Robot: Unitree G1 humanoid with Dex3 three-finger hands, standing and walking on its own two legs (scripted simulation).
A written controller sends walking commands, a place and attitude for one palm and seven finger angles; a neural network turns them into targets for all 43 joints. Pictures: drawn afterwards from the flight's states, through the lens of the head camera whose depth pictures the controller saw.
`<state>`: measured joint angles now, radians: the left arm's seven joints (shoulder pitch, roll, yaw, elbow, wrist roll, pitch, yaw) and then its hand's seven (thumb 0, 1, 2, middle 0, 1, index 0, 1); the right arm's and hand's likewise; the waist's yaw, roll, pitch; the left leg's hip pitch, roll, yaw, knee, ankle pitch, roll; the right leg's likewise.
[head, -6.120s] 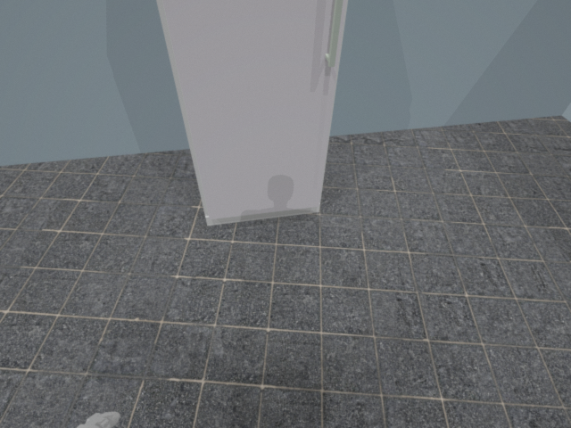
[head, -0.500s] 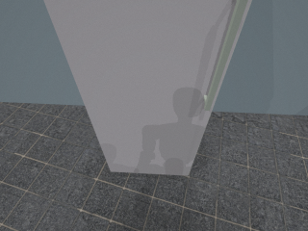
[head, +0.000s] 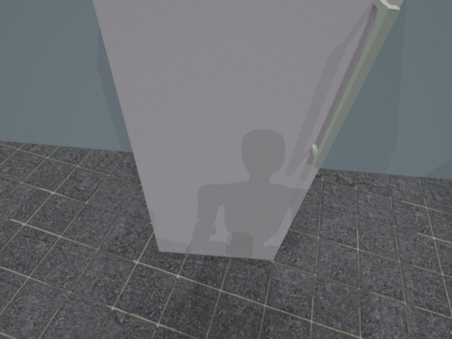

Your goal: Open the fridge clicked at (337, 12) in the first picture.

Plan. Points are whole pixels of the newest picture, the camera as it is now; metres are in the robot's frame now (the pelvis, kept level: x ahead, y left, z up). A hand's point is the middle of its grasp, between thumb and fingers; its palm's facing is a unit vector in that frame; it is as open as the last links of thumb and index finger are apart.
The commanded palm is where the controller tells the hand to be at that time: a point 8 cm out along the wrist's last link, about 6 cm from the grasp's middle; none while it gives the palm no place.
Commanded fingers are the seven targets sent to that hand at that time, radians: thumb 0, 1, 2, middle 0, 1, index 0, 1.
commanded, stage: look again from close up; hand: right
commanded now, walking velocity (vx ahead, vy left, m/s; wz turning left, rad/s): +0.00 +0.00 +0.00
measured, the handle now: (342, 98) +0.52 -0.18 +0.18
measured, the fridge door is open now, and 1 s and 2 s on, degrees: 0 0 0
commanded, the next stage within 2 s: raise the hand to about handle height in 0.64 s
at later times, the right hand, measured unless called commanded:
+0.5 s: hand out of the picture +0.02 -0.18 -0.17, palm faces +0.03 +0.97 -0.23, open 7.3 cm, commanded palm none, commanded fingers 0.00 -0.90 -0.90 0.20 0.30 0.20 0.30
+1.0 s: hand (354, 311) +0.18 -0.19 +0.01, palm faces +0.09 +1.00 -0.02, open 7.8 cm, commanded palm +0.10 -0.25 -0.03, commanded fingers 0.00 -0.57 -0.76 0.22 0.51 0.22 0.51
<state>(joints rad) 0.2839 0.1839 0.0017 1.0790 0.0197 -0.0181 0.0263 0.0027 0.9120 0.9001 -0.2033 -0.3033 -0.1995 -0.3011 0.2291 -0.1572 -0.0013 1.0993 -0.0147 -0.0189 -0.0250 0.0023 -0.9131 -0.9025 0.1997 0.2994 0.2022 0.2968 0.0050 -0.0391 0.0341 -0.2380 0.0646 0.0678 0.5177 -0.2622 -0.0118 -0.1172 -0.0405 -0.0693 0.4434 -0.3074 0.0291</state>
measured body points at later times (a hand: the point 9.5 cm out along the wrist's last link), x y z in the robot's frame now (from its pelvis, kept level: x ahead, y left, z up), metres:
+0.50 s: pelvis -0.01 +0.01 +0.00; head +0.01 +0.02 +0.45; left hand +0.01 +0.25 -0.16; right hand +0.02 -0.23 -0.15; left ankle +0.01 +0.12 -0.74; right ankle -0.04 -0.14 -0.74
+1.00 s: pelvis -0.03 +0.00 -0.03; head -0.02 +0.00 +0.42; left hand +0.13 +0.25 -0.10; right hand +0.17 -0.24 +0.02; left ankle +0.01 +0.12 -0.74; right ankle -0.04 -0.14 -0.74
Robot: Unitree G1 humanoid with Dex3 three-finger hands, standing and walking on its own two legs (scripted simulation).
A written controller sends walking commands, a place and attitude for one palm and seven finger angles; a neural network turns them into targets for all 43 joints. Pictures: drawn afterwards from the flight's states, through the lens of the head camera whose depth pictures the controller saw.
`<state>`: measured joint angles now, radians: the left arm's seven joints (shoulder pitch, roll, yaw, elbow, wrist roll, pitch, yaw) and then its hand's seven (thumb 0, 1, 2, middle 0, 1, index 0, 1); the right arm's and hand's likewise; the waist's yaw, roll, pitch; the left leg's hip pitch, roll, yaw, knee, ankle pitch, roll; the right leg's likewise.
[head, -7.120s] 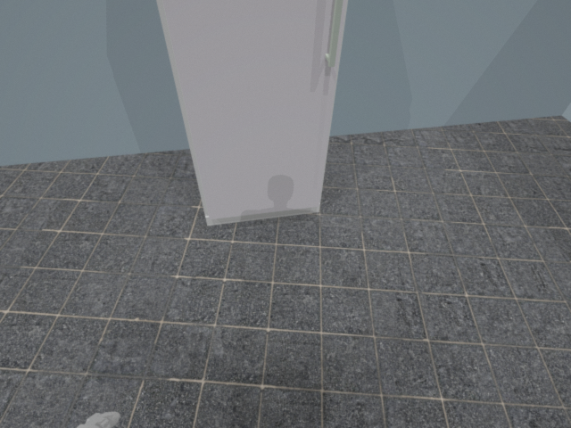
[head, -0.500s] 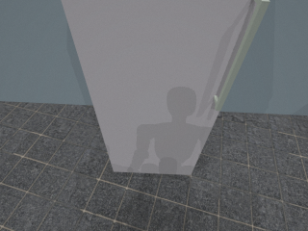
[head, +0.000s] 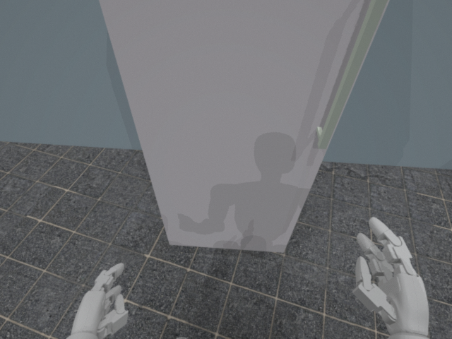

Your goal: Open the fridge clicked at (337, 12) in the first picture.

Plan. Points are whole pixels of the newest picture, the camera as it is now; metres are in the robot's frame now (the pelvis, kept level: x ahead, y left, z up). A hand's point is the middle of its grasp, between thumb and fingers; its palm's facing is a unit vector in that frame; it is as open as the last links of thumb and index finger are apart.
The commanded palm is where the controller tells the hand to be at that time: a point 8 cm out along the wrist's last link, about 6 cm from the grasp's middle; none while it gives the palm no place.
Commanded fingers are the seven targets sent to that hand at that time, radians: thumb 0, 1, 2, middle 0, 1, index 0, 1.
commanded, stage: raise the hand to about handle height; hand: right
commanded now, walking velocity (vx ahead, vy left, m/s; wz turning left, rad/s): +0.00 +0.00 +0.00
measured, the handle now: (345, 74) +0.56 -0.17 +0.21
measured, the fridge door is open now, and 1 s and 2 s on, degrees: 0 0 0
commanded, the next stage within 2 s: move the hooked fingers beside the handle in 1.84 s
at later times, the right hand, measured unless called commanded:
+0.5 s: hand (394, 291) +0.21 -0.23 +0.05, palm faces +0.00 +1.00 -0.06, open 10.6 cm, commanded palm +0.17 -0.28 +0.07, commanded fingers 0.00 0.01 -0.51 0.27 0.88 0.27 0.88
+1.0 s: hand (441, 244) +0.25 -0.27 +0.13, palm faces +0.06 +1.00 -0.07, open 13.4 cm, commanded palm +0.22 -0.31 +0.14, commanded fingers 0.00 0.50 -0.30 0.30 1.20 0.30 1.20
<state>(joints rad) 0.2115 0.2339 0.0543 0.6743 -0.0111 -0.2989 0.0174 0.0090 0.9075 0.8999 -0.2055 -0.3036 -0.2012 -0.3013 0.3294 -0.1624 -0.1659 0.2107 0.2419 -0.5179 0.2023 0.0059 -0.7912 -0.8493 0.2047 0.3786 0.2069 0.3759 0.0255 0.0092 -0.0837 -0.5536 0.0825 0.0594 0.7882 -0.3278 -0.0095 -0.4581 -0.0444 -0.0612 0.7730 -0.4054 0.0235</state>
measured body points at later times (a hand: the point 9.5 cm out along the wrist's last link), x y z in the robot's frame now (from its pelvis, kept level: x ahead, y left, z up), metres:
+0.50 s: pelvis +0.00 -0.02 -0.02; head +0.02 -0.02 +0.43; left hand +0.17 +0.19 -0.09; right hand +0.21 -0.28 +0.06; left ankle +0.04 +0.13 -0.71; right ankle -0.01 -0.13 -0.71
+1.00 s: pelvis +0.02 -0.01 +0.01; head +0.01 -0.01 +0.46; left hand +0.21 +0.22 -0.04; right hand +0.24 -0.32 +0.14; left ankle +0.04 +0.13 -0.71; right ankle -0.01 -0.13 -0.71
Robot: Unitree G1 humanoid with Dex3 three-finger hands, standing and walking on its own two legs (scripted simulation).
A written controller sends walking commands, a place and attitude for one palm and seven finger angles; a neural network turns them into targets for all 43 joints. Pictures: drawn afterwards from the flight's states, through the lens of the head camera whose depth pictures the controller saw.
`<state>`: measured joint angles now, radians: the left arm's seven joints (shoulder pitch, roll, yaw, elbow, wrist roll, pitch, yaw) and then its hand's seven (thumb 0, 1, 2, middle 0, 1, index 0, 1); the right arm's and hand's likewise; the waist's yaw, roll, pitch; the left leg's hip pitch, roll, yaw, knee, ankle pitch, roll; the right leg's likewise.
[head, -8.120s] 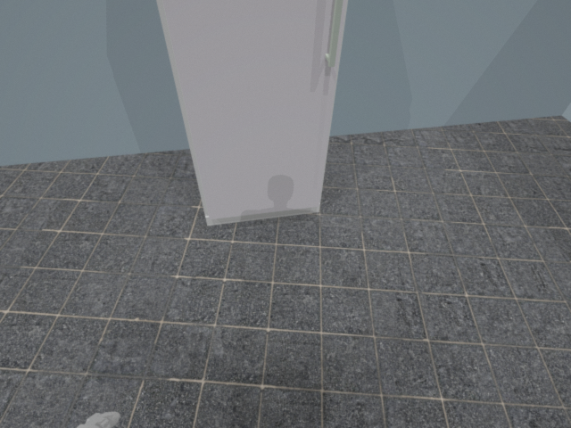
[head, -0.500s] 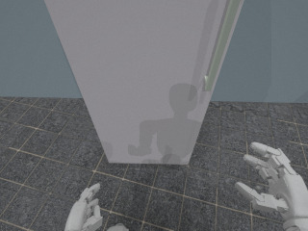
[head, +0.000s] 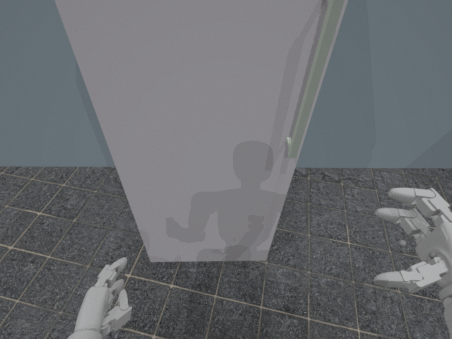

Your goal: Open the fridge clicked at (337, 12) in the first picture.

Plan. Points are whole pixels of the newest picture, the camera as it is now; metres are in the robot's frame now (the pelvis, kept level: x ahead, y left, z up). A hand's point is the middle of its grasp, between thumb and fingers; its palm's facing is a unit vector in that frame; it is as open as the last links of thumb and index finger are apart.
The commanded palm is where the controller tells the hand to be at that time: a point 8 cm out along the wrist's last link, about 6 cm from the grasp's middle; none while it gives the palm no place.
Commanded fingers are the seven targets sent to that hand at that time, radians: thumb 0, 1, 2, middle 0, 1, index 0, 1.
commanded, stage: raise the hand to about handle height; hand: right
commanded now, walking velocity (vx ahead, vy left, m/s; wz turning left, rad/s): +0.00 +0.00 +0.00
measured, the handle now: (307, 88) +0.55 -0.15 +0.20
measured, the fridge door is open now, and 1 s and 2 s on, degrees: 0 0 0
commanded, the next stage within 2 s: move the hooked fingers beside the handle in 0.84 s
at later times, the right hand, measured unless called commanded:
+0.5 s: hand (421, 200) +0.29 -0.27 +0.17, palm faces +0.03 +1.00 -0.06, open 13.9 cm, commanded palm +0.25 -0.31 +0.17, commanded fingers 0.00 0.50 -0.30 0.30 1.20 0.30 1.20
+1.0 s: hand (422, 205) +0.28 -0.27 +0.17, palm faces +0.04 +1.00 -0.05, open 13.9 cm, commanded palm +0.26 -0.31 +0.17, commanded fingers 0.00 0.50 -0.30 0.30 1.20 0.30 1.20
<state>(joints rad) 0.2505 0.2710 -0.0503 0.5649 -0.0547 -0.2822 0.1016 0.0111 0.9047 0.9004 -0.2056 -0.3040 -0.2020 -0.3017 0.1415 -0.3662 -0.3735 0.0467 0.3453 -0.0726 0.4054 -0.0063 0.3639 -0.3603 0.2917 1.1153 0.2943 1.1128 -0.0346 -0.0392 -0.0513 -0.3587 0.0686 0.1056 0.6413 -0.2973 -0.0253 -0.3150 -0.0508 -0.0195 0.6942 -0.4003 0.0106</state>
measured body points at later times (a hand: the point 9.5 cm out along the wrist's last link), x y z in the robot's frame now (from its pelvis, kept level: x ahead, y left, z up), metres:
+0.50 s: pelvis +0.00 +0.01 +0.01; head -0.01 +0.03 +0.46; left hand +0.17 +0.25 -0.06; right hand +0.28 -0.32 +0.18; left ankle +0.02 +0.14 -0.72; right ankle -0.02 -0.12 -0.72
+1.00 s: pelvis +0.00 +0.01 +0.02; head -0.01 +0.02 +0.46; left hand +0.17 +0.24 -0.06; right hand +0.27 -0.32 +0.17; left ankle +0.02 +0.14 -0.72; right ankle -0.02 -0.12 -0.72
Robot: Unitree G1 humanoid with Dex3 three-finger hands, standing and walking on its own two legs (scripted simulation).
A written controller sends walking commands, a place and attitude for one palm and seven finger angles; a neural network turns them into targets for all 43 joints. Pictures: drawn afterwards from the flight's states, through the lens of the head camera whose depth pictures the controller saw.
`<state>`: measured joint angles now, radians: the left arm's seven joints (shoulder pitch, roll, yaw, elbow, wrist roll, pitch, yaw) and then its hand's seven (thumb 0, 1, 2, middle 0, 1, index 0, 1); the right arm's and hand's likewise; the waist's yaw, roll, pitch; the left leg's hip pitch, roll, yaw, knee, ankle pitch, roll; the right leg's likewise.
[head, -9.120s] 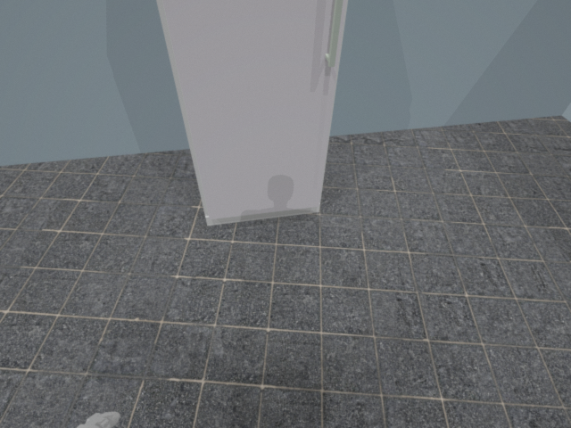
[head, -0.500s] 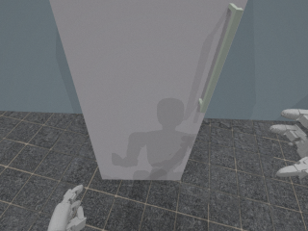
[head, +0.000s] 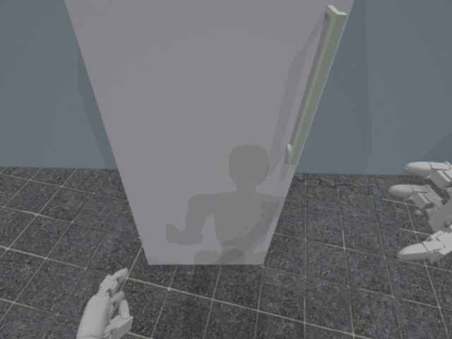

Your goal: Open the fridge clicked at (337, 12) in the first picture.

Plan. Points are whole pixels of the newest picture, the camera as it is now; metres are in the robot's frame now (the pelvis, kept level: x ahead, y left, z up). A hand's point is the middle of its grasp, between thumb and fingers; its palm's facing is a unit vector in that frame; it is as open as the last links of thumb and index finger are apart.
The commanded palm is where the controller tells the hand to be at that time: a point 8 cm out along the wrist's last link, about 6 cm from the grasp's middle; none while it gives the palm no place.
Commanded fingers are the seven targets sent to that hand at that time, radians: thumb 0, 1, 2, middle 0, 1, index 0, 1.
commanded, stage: move the hooked fingers beside the handle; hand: right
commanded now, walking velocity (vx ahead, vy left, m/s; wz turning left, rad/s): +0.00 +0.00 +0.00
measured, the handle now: (308, 98) +0.55 -0.16 +0.18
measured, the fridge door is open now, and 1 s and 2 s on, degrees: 0 0 0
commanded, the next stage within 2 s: none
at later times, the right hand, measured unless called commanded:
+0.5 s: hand (381, 181) +0.34 -0.25 +0.15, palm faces +0.02 +1.00 -0.01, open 13.9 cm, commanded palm +0.32 -0.30 +0.15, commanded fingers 0.00 0.50 -0.30 0.30 1.20 0.30 1.20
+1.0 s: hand (355, 154) +0.41 -0.23 +0.15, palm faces -0.01 +1.00 +0.00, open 13.9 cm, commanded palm +0.39 -0.28 +0.14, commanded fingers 0.00 0.50 -0.30 0.30 1.20 0.30 1.20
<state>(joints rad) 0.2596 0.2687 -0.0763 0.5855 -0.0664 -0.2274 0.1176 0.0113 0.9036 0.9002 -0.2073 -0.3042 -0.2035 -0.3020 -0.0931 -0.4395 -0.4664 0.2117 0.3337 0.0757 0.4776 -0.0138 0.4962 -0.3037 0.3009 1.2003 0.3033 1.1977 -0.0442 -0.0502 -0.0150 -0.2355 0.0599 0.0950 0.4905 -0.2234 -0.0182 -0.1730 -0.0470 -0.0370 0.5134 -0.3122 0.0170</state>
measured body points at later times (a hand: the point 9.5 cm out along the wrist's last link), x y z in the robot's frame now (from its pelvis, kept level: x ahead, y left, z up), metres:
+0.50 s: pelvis +0.00 +0.00 +0.00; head +0.00 +0.01 +0.45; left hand +0.15 +0.25 -0.08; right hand +0.34 -0.30 +0.15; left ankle +0.02 +0.13 -0.74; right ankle -0.02 -0.13 -0.74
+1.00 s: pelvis +0.00 +0.00 +0.00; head +0.02 +0.01 +0.44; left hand +0.10 +0.26 -0.10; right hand +0.41 -0.28 +0.15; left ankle +0.02 +0.13 -0.74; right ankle -0.02 -0.13 -0.74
